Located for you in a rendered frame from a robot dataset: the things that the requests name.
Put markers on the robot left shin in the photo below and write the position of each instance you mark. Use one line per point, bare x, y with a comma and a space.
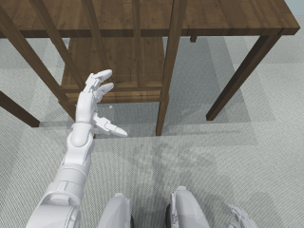
126, 225

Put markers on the robot left forearm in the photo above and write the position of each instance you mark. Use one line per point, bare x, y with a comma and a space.
67, 187

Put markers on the left robot hand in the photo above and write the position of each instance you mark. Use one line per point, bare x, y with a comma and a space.
87, 104

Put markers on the right robot hand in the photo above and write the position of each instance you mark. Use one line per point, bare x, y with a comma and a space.
241, 216

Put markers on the chair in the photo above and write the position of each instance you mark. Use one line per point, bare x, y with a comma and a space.
140, 71

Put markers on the table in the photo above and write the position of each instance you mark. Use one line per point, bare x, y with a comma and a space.
268, 19

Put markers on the left robot upper arm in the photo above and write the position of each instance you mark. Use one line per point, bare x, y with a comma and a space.
56, 216

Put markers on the left robot thigh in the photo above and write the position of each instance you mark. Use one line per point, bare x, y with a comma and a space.
116, 213

